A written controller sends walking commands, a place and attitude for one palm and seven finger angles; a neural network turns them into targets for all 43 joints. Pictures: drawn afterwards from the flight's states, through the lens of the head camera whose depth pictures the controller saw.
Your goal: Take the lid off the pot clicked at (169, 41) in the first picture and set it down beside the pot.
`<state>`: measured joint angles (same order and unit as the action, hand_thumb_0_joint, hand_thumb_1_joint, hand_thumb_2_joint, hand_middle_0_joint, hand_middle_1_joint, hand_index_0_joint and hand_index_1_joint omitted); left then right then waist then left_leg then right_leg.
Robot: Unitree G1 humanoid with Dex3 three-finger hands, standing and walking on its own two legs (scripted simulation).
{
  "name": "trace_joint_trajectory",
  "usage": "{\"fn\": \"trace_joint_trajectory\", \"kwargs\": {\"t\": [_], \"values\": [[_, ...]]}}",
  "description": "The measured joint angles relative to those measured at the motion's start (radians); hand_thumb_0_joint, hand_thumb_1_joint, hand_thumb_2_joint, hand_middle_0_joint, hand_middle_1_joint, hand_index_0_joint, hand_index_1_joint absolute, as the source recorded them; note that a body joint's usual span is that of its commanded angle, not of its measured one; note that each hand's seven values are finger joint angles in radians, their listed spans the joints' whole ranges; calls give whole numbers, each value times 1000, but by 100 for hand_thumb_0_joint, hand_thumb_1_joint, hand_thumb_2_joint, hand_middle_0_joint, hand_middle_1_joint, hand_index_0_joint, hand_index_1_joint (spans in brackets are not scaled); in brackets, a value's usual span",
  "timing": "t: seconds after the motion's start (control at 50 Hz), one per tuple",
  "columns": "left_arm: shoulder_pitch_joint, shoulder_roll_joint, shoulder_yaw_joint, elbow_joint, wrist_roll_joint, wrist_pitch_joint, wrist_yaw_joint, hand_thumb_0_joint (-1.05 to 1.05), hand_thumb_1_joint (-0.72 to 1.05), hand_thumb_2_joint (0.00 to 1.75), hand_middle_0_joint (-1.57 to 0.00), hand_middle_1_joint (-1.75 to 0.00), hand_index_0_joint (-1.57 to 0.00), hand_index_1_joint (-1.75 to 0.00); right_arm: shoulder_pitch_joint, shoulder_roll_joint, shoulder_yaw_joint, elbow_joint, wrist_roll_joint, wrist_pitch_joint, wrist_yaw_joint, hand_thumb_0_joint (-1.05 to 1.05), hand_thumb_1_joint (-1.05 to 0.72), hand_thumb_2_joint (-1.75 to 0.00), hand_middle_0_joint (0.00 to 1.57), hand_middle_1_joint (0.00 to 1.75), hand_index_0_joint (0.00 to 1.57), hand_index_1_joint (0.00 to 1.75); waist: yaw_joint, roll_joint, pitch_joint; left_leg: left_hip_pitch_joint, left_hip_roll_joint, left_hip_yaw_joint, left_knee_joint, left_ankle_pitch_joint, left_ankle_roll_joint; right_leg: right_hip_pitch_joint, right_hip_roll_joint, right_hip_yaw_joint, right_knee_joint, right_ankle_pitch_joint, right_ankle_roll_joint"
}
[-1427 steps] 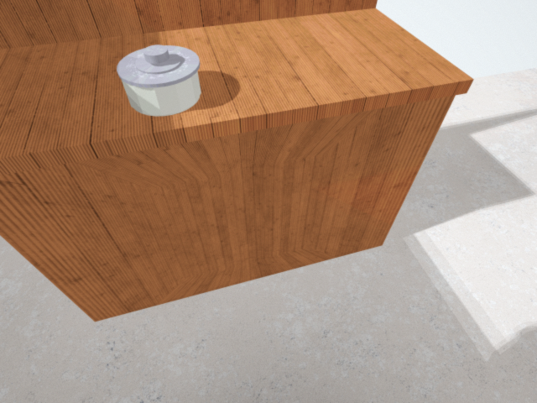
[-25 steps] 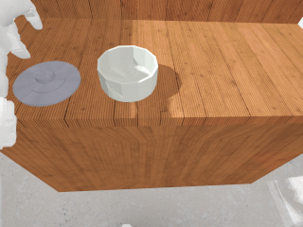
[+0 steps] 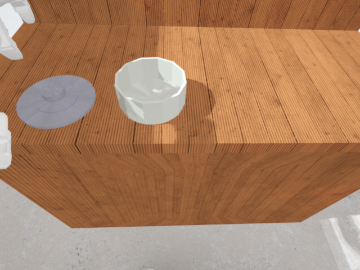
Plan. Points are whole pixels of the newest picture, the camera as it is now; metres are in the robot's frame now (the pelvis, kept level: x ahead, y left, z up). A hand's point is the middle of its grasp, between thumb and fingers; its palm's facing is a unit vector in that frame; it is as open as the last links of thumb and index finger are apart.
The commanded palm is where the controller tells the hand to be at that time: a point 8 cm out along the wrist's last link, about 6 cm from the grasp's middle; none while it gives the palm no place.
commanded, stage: draw the hand back to the body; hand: left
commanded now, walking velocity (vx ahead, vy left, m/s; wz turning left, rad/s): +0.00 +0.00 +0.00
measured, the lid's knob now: (53, 92) +0.51 +0.28 +0.10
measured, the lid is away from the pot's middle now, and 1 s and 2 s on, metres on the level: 0.23 0.23 0.23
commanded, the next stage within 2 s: none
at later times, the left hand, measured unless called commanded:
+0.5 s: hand (10, 48) +0.45 +0.27 +0.25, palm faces -0.04 -0.35 -0.94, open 11.0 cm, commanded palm +0.40 +0.28 +0.32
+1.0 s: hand (6, 43) +0.36 +0.21 +0.31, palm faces +0.46 -0.86 -0.21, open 9.8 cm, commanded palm +0.31 +0.25 +0.31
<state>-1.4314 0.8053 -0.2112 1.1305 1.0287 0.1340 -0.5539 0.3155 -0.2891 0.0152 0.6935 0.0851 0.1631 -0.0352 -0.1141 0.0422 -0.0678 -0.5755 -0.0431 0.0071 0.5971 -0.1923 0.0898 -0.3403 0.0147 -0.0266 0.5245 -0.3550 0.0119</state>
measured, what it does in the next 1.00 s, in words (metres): shifts its weight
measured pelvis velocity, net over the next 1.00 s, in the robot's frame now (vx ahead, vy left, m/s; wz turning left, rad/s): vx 0.01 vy -0.05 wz -0.03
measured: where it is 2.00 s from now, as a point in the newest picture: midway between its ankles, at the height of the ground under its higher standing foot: outside the picture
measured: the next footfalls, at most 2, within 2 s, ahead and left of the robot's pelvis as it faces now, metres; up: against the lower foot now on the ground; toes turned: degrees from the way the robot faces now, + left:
none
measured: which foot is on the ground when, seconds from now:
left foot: down 0.00-1.00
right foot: down 0.00-1.00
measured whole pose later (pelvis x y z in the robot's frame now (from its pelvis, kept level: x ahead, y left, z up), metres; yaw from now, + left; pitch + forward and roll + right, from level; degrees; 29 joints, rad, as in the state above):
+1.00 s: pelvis +0.01 -0.05 +0.01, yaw -2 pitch -2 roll +0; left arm -0.45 0.54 0.38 0.15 -0.08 -0.03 0.07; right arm 0.21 -0.29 0.03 0.65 0.06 0.03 -0.04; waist 0.01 0.04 0.01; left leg -0.24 0.01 0.02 0.45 -0.17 0.01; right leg -0.02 0.06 0.00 0.37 -0.31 -0.05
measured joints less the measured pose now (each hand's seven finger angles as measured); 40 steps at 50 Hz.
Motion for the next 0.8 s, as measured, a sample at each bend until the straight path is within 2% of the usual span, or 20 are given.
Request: {"fn": "trace_joint_trajectory", "kwargs": {"t": [0.1,0.24,0.32,0.46,0.48,0.52,0.54,0.58,0.6,0.64,0.68,0.74,0.8], "values": [[39,19,32,-23,-3,-10,1,0,-14,92,-51,-58,-51,-58,-12,1,-1,-22,3,18,4,1,-91,-90,20,30,20,30,-4,0,5,9,3,3,-2,-2,-4,5,2,4,2,-2,-1],[153,38,93,-142,-20,-22,1,0,-14,92,-51,-58,-51,-58,-29,1,-6,-58,10,53,12,1,-91,-90,20,30,20,30,7,7,11,25,6,5,-2,-5,-8,18,4,7,7,-7,-3],[225,43,88,-222,-40,-4,-10,0,-14,92,-51,-58,-51,-58,-47,0,-5,-78,17,71,17,1,-91,-90,20,30,20,30,19,10,19,38,6,3,-3,-5,-9,31,5,6,6,-7,-5],[349,37,123,-380,-81,7,-14,0,-14,92,-52,-58,-51,-58,-93,-1,1,-103,26,80,19,1,-91,-90,20,30,20,30,43,19,24,61,3,-4,-13,3,-12,55,4,-1,-1,-3,-7],[362,18,167,-385,-215,1,25,0,-14,92,-52,-58,-51,-58,-87,1,-5,-116,24,64,16,1,-91,-90,20,30,20,30,56,22,34,72,4,-5,-17,5,-13,68,5,-2,-7,-1,-10],[410,-36,264,-406,-515,-57,155,0,-14,92,-52,-58,-51,-58,-71,4,3,-140,16,13,5,1,-91,-90,20,30,20,30,86,23,64,116,5,-2,-39,10,-17,109,6,2,-29,8,-21],[446,-65,305,-436,-632,-86,222,0,-14,92,-52,-58,-52,-58,-67,8,14,-146,12,-8,1,1,-91,-90,20,30,20,30,97,18,73,137,6,2,-53,15,-19,127,6,7,-40,13,-23],[519,-119,374,-508,-802,-134,341,-1,-14,92,-52,-58,-52,-58,-71,19,37,-148,3,-39,-4,1,-91,-90,20,30,20,30,106,5,80,172,10,10,-77,22,-24,156,8,17,-60,23,-22],[552,-143,403,-543,-862,-148,389,-1,-14,92,-52,-58,-52,-58,-76,27,46,-145,-1,-51,-5,1,-91,-90,20,30,20,30,106,-3,81,187,13,13,-86,23,-26,170,10,21,-70,27,-21],[608,-181,446,-604,-945,-167,468,-1,-13,92,-52,-57,-51,-57,-85,42,58,-136,-8,-71,-5,1,-91,-90,20,30,20,30,103,-17,81,215,20,17,-99,24,-33,197,16,27,-89,33,-23],[660,-209,479,-662,-994,-172,522,-1,-12,92,-51,-57,-51,-57,-93,50,62,-129,-14,-89,-5,1,-91,-90,20,30,20,30,98,-25,80,239,27,20,-109,23,-39,223,22,32,-106,39,-27],[733,-231,519,-735,-1035,-174,573,-1,-8,92,-50,-56,-49,-56,-101,50,59,-116,-22,-110,-4,1,-90,-90,20,30,20,30,93,-25,79,268,35,23,-120,21,-47,254,29,37,-127,45,-34],[804,-239,552,-797,-1061,-173,598,-1,-3,92,-48,-55,-47,-54,-106,39,50,-100,-27,-121,-3,1,-90,-90,20,30,20,30,93,-18,76,291,40,25,-130,21,-54,276,34,41,-140,48,-40]]}}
